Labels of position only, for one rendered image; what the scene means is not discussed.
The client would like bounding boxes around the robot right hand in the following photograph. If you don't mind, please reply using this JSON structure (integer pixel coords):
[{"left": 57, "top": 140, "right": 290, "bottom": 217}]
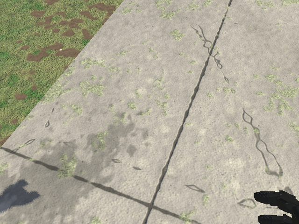
[{"left": 253, "top": 190, "right": 299, "bottom": 224}]

